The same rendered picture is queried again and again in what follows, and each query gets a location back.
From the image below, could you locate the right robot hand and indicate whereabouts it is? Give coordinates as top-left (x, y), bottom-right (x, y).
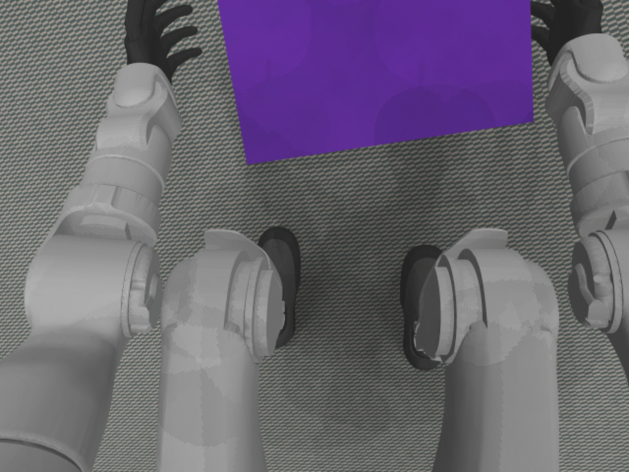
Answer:
top-left (531, 0), bottom-right (603, 67)

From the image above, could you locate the robot right upper arm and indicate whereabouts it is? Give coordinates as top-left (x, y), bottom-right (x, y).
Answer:
top-left (567, 228), bottom-right (629, 386)

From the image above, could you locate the carton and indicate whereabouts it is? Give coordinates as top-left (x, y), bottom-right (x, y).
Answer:
top-left (217, 0), bottom-right (534, 164)

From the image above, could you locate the left robot shin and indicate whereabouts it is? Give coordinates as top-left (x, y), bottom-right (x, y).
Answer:
top-left (159, 229), bottom-right (285, 337)

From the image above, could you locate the robot right forearm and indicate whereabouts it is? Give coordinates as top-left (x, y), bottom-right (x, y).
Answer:
top-left (544, 33), bottom-right (629, 238)

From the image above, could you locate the robot left upper arm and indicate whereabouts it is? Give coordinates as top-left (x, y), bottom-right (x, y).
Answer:
top-left (0, 234), bottom-right (163, 472)

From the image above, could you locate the left robot hand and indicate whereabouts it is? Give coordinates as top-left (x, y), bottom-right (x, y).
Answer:
top-left (124, 0), bottom-right (202, 85)

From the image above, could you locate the robot right foot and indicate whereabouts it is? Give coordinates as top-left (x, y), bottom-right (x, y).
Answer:
top-left (400, 245), bottom-right (442, 371)

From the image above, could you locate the robot left forearm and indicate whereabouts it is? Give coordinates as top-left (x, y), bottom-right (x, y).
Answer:
top-left (24, 63), bottom-right (182, 326)

